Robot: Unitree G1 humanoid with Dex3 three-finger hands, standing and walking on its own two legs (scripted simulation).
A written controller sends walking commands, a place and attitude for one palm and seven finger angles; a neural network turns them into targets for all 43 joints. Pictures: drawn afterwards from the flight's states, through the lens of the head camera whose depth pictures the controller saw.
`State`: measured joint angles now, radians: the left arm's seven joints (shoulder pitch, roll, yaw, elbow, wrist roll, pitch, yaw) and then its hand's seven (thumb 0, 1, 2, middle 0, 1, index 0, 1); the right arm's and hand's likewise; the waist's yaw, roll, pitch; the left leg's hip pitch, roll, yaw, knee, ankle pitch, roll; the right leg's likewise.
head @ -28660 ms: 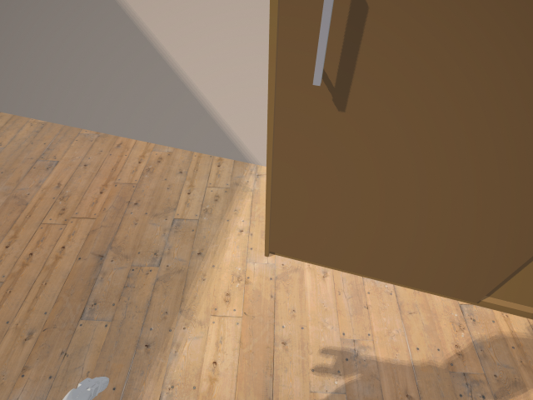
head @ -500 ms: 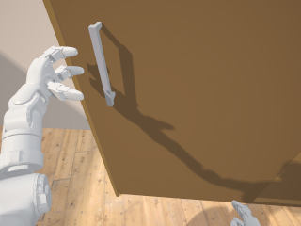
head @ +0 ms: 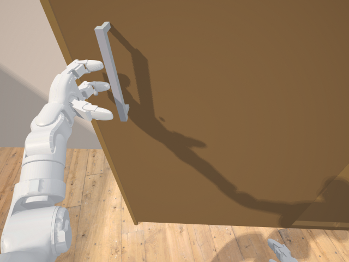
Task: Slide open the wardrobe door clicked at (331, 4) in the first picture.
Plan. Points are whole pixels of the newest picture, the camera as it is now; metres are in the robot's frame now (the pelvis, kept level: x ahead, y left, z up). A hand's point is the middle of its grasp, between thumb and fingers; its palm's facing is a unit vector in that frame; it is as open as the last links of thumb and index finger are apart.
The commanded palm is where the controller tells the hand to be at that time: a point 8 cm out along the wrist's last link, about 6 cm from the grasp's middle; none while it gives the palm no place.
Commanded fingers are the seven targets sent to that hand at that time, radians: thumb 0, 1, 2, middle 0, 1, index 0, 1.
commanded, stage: feel for the door with the fingertips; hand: left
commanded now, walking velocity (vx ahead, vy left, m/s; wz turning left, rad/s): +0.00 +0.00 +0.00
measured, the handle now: (116, 77) +0.47 +0.16 +0.22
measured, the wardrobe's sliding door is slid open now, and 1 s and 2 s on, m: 0.00 0.00 0.00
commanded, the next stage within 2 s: slide the fingers in behind the handle in 0.54 s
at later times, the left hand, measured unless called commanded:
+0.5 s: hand (92, 86) +0.43 +0.20 +0.22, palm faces +0.03 -1.00 -0.01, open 14.0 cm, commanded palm +0.40 +0.25 +0.22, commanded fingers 0.00 -0.50 0.30 -0.30 -1.20 -0.30 -1.20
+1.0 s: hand (99, 87) +0.43 +0.19 +0.22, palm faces +0.02 -1.00 +0.02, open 13.9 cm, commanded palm +0.40 +0.23 +0.22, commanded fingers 0.00 -0.50 0.30 -0.30 -1.20 -0.30 -1.20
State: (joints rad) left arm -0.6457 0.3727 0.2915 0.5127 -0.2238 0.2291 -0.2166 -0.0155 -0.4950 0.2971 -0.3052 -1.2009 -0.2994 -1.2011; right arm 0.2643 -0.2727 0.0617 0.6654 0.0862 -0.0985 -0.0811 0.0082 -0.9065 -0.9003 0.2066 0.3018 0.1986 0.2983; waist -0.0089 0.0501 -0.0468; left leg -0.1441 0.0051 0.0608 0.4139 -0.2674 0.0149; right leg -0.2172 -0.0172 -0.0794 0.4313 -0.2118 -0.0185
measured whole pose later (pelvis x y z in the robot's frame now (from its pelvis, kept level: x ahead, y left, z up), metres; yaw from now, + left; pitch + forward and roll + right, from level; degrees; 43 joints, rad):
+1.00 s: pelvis +0.00 +0.00 +0.00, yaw +0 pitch +1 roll +0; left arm -0.78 0.37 0.26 0.69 -0.20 0.17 -0.20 -0.02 -0.50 0.30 -0.32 -1.22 -0.31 -1.22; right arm 0.28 -0.27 0.06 0.69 0.08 -0.09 -0.08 0.01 -0.91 -0.90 0.21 0.30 0.20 0.30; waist -0.01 0.04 -0.05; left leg -0.17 0.00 0.05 0.43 -0.27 0.02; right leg -0.24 -0.02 -0.09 0.44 -0.21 -0.01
